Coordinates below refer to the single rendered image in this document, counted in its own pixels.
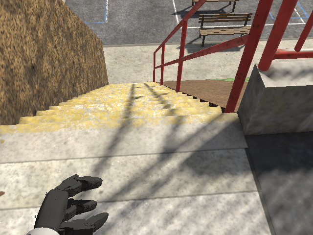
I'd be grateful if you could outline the robot left hand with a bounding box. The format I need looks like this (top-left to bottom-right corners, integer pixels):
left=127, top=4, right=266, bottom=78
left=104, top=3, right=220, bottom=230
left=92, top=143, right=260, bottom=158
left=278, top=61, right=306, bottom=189
left=33, top=174, right=109, bottom=235

